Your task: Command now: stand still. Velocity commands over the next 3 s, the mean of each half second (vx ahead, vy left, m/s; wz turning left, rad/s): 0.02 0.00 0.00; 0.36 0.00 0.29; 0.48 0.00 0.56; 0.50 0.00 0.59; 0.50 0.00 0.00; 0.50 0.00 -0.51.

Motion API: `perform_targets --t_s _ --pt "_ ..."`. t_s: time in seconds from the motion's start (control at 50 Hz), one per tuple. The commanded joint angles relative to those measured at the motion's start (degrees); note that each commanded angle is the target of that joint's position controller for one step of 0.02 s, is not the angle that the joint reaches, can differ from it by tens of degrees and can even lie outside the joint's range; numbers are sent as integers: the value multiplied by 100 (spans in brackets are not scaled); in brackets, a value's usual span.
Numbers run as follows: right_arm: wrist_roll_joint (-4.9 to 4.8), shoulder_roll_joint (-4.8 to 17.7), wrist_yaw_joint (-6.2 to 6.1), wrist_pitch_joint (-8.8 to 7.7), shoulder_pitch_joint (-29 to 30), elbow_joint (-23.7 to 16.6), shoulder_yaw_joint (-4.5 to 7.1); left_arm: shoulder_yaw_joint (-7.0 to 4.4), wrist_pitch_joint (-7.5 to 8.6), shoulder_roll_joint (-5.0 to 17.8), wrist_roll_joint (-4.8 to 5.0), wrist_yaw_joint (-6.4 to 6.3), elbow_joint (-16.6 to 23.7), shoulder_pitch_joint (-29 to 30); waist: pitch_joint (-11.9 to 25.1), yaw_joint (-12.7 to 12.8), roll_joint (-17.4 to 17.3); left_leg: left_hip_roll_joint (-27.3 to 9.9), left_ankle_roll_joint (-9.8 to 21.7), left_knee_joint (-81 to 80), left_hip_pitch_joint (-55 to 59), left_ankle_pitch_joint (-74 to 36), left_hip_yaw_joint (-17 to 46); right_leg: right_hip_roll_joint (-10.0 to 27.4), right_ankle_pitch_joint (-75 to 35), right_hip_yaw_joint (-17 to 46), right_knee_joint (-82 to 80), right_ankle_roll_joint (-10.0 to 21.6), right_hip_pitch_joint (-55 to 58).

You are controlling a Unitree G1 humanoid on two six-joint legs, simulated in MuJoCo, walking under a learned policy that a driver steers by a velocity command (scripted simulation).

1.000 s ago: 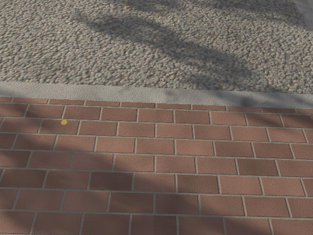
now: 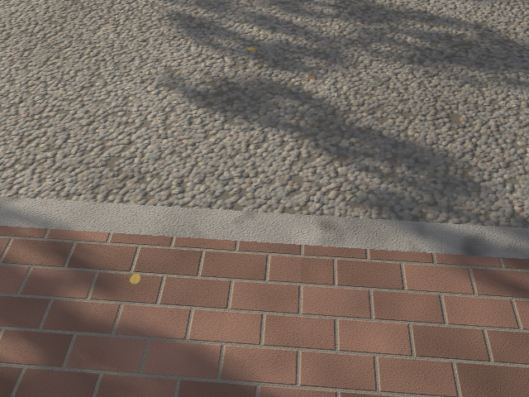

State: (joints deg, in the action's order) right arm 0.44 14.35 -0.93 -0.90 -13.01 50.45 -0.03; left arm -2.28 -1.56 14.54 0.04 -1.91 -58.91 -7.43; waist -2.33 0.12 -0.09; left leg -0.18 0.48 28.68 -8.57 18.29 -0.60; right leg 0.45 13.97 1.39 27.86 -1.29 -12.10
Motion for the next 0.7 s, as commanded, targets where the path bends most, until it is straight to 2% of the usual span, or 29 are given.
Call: perform_targets --t_s 0.02,0.4,0.42,0.44,0.46,0.48,0.5,0.52,0.54,0.56,0.58,0.62,0.64,0.66,0.68,0.7 --pt "1 661 -17 -48 -150 -115 147 -115 20 646 -1 -39 46 1 273 12 -54 -279 65 -539 -333 -1763 258 168 -1549 197 -231 163 543" --pt "-1 580 -59 -34 -350 495 97 -57 45 546 -14 -82 -507 -129 29 18 -39 -212 103 -861 -456 -926 256 141 -972 113 -459 67 361" --pt "-5 566 -69 -23 -448 564 99 -40 42 478 -12 -86 -564 -238 146 16 -94 -183 132 -946 -411 -295 253 48 -469 -3 -405 70 385" --pt "-40 679 -91 3 -482 584 143 -45 41 470 17 -92 -580 -265 61 -20 -212 -202 241 -1073 -460 750 369 -129 300 -207 -158 86 192" --pt "-81 861 -114 25 -490 566 208 -52 65 469 36 -89 -539 -218 -118 -66 -461 -402 438 -1299 -557 1844 716 -297 1033 -416 230 103 -184" --pt "-118 1007 -128 24 -618 563 263 -52 127 460 28 -67 -431 -49 -341 -167 -738 -845 706 -1673 -561 2719 1331 -341 1280 -529 752 121 -721" --pt "-153 1212 -138 -8 -730 579 346 -29 222 386 29 -18 -298 108 -539 -241 -1041 -1440 1047 -2027 -619 3120 2103 -174 1146 -457 1386 185 -1079" --pt "-151 1239 -148 -65 -761 580 381 -28 316 368 69 39 -215 187 -741 -247 -1063 -1838 1306 -2246 -629 2998 2587 79 1151 -251 1883 275 -1468" --pt "-117 1140 -139 -133 -746 562 378 -47 392 403 117 91 -167 226 -852 -238 -983 -2014 1410 -2281 -376 2617 2753 264 1439 -87 2267 352 -1931" --pt "-132 1046 -123 -182 -688 519 376 -56 460 414 157 136 -130 206 -846 -186 -834 -2022 1377 -2218 -77 2243 2660 408 1603 3 2273 429 -2217" --pt "-188 983 -102 -207 -613 470 375 -57 540 406 168 171 -95 206 -798 -139 -665 -1882 1257 -2127 21 1825 2441 463 1554 25 1853 482 -2122" --pt "-263 1020 -69 -192 -348 375 397 -85 667 364 158 204 -183 -68 -524 87 -554 -1335 994 -1808 -379 1062 1685 206 911 -300 589 442 -914" --pt "-288 1070 -55 -148 -225 330 411 -127 695 353 147 208 -404 -587 -324 324 -521 -1054 914 -1530 -860 892 1387 -62 45 -590 -51 340 122" --pt "-263 1004 -42 -129 -226 291 393 -181 677 393 133 196 -617 -1104 -159 490 -452 -806 826 -1161 -1314 720 1215 -242 -330 -677 -210 204 981" --pt "-232 703 -21 -157 -89 211 307 -245 666 542 122 165 -730 -1668 22 730 -57 -457 597 -247 -1904 430 892 174 -96 -110 -444 244 1795" --pt "-161 178 9 -212 -3 39 172 -344 658 1053 80 90 -734 -2344 429 896 1361 148 158 1853 -2752 789 167 1517 828 1781 -1212 655 2503"
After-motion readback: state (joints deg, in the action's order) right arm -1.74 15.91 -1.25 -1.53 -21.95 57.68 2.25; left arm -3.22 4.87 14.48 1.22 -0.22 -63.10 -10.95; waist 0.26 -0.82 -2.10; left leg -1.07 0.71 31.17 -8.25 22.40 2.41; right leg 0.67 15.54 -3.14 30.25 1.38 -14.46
